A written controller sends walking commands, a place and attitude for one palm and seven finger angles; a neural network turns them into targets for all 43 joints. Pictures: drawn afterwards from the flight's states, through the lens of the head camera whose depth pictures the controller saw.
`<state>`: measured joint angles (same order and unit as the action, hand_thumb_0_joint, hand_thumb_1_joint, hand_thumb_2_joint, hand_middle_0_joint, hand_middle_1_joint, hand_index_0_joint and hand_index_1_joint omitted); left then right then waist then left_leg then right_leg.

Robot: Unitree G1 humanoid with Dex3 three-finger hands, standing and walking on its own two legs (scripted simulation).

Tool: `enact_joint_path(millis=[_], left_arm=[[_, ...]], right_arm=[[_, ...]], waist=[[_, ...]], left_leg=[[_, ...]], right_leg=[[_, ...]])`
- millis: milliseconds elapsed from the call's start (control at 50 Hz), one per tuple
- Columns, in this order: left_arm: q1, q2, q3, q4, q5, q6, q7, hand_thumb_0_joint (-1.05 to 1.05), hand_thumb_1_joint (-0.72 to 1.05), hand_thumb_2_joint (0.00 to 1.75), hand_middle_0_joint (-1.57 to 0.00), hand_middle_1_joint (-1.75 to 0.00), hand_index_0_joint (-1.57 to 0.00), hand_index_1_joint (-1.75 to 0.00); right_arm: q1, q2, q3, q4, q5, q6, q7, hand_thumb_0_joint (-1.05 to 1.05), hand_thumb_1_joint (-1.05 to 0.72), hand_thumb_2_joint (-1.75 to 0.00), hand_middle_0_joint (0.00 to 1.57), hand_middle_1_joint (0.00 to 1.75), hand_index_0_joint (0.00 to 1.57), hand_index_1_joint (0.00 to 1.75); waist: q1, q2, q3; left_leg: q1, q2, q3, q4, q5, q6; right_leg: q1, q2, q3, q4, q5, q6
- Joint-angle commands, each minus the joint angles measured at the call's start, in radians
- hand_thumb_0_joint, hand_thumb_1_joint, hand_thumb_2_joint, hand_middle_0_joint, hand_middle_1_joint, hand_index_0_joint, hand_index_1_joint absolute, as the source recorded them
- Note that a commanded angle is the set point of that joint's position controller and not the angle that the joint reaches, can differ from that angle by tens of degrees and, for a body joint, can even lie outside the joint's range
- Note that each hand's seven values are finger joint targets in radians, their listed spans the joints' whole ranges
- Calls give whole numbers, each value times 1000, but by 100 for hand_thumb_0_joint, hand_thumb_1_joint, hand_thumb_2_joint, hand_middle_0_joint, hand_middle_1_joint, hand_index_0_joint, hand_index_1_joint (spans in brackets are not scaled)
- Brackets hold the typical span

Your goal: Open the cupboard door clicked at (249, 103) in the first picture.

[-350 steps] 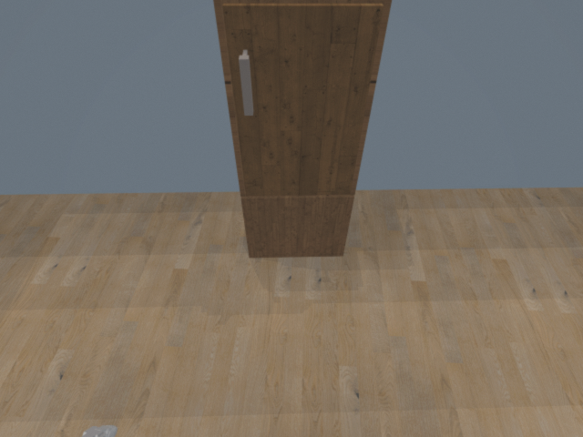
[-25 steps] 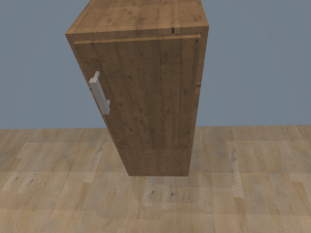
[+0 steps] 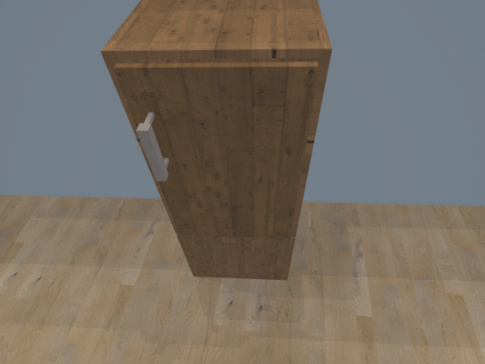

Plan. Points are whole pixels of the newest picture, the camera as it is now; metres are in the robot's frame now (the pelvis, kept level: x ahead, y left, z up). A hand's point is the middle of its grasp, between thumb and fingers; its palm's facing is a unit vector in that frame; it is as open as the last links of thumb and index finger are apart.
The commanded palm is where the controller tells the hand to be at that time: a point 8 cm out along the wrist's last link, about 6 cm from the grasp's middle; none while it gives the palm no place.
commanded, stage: look again from close up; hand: left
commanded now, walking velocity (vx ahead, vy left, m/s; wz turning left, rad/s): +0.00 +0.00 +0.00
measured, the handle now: (156, 147) +0.52 +0.22 +0.05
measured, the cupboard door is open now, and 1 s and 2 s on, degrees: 0 0 0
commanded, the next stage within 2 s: raise the hand with hooked fingers in 0.44 s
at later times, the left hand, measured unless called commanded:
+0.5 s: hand out of the picture +0.01 +0.18 -0.17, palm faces +0.03 -0.98 -0.22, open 7.3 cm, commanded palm none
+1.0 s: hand (123, 359) +0.14 +0.21 -0.05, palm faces +0.03 -1.00 +0.03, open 8.8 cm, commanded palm +0.14 +0.27 -0.03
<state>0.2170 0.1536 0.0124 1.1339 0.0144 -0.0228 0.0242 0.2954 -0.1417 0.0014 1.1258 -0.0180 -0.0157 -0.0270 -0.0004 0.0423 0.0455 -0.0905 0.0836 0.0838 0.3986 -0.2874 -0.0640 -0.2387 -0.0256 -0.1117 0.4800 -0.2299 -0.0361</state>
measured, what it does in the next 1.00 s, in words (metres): lowers itself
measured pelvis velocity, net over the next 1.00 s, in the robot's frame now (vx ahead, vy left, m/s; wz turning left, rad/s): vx -0.04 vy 0.03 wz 0.02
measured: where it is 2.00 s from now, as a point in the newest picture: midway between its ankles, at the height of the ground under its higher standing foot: outside the picture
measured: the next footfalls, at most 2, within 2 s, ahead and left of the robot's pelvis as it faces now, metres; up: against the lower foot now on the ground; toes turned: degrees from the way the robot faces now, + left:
none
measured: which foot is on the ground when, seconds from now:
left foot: down 0.00-1.00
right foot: down 0.00-1.00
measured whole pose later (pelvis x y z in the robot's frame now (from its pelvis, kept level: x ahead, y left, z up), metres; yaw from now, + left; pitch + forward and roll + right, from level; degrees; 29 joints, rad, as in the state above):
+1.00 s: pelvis -0.04 +0.03 -0.08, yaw +1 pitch +10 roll +0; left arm 0.43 0.17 0.14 0.10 -0.24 -0.45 -0.32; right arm 0.13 -0.30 -0.08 0.42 0.03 -0.25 -0.02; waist 0.04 -0.05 -0.09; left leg -0.71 0.05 0.04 1.08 -0.55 -0.02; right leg -0.82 -0.10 -0.09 1.06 -0.43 -0.01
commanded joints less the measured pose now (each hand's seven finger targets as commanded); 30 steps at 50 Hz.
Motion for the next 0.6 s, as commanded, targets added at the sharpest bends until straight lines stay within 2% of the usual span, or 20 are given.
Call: enact_joint_path(millis=[0,60,180,300,360,460,500,520,540,560,580], left_arm=[[47,115,17,-34,-3,-12,7,0,90,90,-20,-30,-20,-30],[51,116,18,-30,-3,-12,7,0,90,90,-20,-30,-20,-30],[59,110,17,-27,-1,-9,7,0,90,90,-20,-30,-20,-30],[62,113,17,-27,-1,-9,7,0,90,90,-20,-30,-20,-30],[67,115,18,-26,-2,-11,7,0,90,90,-20,-30,-20,-30],[68,114,18,-25,-3,-11,8,0,90,90,-20,-30,-20,-30],[64,110,17,-26,-2,-9,8,0,90,90,-20,-30,-20,-30],[201,138,18,24,-2,-22,47,0,90,90,-20,-30,-20,-30],[-604,323,79,-1478,-220,-263,16,0,88,89,-20,-32,-20,-32],[-137,277,104,-1223,-127,-212,73,0,85,88,-20,-33,-20,-33],[118,60,13,-1078,-162,-86,101,0,83,87,-21,-34,-21,-34]], right_arm=[[100,-72,-9,-12,-1,-10,-6,0,-90,-90,20,30,20,30],[95,-74,-10,-12,-1,-10,-7,0,-90,-90,20,30,20,30],[89,-66,-9,-9,-1,-9,-8,0,-90,-90,20,30,20,30],[94,-70,-8,-5,-1,-9,-7,0,-90,-90,20,30,20,30],[99,-67,-9,-3,-1,-9,-7,0,-90,-90,20,30,20,30],[106,-65,-8,2,-1,-10,-7,0,-90,-90,20,30,20,30],[105,-62,-9,6,-1,-10,-8,0,-90,-90,20,30,20,30],[-38,-123,-29,-68,12,-17,4,0,-90,-90,20,30,20,30],[-50,-293,-27,-416,70,-193,-49,0,-90,-90,20,30,20,30],[-102,-214,-33,-366,46,-268,-79,0,-90,-90,20,30,20,30],[-112,-163,-41,-385,74,-303,-73,0,-90,-90,20,30,20,30]], waist=[[-2,-25,-4],[-1,-36,-11],[0,-36,23],[1,-36,21],[2,-54,10],[4,-42,7],[5,-34,26],[65,-147,26],[-71,93,-454],[15,227,-463],[1,160,-261]], left_leg=[[-74,38,-30,-64,151,62],[-68,39,-28,-65,150,62],[-69,40,-30,-75,133,63],[-79,38,-30,-71,118,64],[-78,34,-31,-67,116,64],[-84,34,-32,-65,120,63],[-91,37,-35,-70,128,63],[-212,38,16,181,68,37],[23,-80,-20,27,200,92],[17,-83,-3,4,283,98],[-100,-61,-36,11,261,67]], right_leg=[[70,-100,112,-84,221,-8],[73,-100,110,-82,222,-8],[55,-95,110,-93,188,-7],[59,-97,112,-99,162,-6],[68,-102,113,-102,165,-8],[77,-102,109,-99,167,-10],[69,-98,103,-93,167,-9],[112,-163,185,-64,656,31],[220,-95,192,-14,452,7],[223,-33,127,38,281,-20],[113,-21,68,24,172,-6]])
